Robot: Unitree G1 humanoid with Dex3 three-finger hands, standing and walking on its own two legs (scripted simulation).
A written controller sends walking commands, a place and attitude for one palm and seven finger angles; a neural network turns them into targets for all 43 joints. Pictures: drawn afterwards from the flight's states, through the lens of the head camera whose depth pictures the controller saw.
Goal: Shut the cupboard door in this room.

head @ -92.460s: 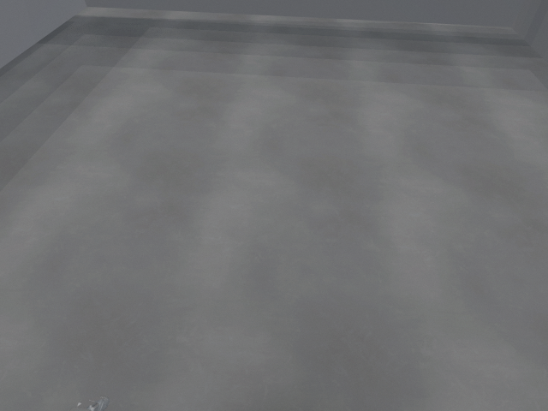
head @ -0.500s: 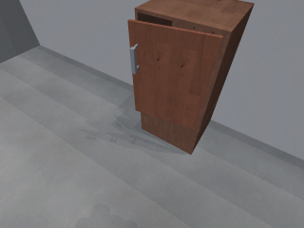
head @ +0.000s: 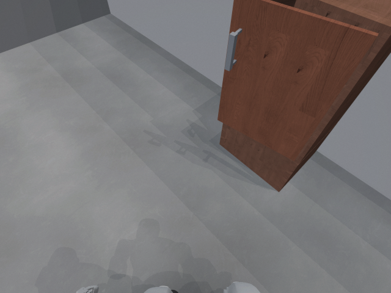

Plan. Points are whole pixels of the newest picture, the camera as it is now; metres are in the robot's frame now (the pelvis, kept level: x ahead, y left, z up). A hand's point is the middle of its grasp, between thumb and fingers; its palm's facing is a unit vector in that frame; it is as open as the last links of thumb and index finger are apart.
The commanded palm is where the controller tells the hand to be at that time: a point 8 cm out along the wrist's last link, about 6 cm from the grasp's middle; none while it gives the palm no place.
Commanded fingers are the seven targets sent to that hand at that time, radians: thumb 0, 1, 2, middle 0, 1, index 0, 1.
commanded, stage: walk to a spot facing it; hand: left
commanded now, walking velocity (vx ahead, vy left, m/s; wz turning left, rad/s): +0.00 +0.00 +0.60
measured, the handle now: (233, 49) +0.88 -0.11 -0.01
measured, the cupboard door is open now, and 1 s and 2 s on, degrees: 10 10 10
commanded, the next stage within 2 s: turn to face it in 1.80 s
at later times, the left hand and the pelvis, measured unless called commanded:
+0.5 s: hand out of the picture -0.02 +0.18 -0.18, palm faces +0.35 -0.90 -0.27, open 7.4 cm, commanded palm none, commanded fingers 0.00 0.90 0.90 -0.20 -0.30 -0.20 -0.30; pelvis +0.00 -0.04 -0.01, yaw +21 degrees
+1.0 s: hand out of the picture -0.06 +0.14 -0.17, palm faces +0.64 -0.73 -0.24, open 7.4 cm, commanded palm none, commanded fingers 0.00 0.90 0.90 -0.20 -0.30 -0.20 -0.30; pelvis +0.01 -0.06 +0.00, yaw +41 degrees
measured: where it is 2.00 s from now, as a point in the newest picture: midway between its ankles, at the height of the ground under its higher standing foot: (164, 291)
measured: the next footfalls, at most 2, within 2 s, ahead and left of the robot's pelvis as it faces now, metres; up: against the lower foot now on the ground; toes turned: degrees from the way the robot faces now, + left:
right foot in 0.16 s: +0.05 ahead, -0.17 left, +0.00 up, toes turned +7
left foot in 0.46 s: +0.00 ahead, +0.10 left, +0.00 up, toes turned +23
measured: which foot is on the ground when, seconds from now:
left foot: down 0.00-0.16, up 0.18-0.44, down 0.46-0.72, up 0.74-1.00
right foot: up 0.00-0.14, down 0.16-0.46, up 0.48-0.70, down 0.72-1.00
